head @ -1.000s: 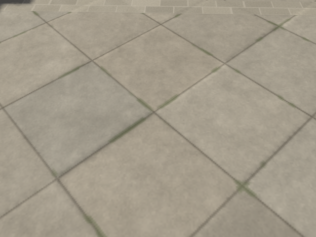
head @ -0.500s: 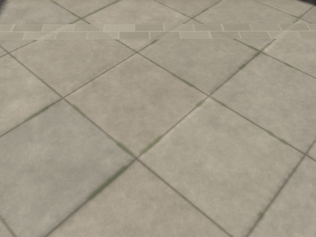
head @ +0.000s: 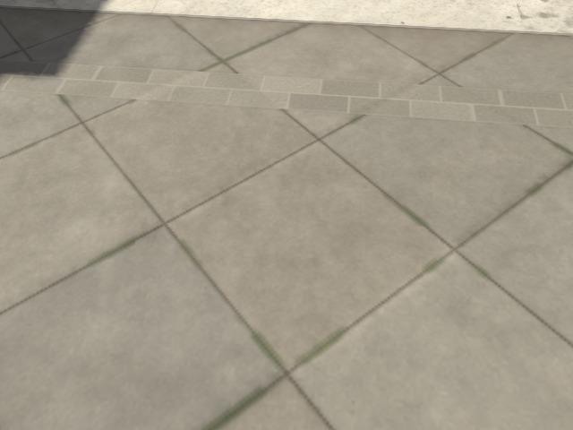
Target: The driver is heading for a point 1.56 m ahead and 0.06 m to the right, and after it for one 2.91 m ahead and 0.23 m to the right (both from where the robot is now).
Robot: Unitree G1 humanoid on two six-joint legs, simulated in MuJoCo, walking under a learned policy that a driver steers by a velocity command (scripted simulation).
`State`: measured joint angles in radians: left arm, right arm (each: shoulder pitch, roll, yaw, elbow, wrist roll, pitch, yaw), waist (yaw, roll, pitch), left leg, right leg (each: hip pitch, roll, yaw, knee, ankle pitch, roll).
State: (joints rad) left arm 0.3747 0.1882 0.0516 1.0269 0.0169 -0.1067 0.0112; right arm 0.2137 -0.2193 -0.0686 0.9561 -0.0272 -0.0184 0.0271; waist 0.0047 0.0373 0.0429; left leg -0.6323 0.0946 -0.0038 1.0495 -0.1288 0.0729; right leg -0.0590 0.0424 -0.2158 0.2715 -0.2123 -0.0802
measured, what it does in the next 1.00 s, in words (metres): walks ahead: left foot, then right foot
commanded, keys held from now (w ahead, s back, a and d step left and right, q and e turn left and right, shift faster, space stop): w+q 0.16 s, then w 0.84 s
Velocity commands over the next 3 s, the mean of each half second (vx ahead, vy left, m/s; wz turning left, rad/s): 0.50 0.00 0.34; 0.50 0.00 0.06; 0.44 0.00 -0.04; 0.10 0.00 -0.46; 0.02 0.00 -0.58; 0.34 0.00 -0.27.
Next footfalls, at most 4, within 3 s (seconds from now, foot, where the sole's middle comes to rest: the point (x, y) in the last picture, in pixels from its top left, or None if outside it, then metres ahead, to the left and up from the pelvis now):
0.26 left None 0.28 0.11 -0.78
0.84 right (298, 375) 0.63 0.03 -0.78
1.38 left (209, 288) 0.88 0.27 -0.78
1.94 right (281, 286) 0.89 0.07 -0.78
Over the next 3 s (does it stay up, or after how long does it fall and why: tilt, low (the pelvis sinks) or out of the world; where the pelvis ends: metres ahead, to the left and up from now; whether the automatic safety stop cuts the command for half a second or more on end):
stays up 0.91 0.09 0.00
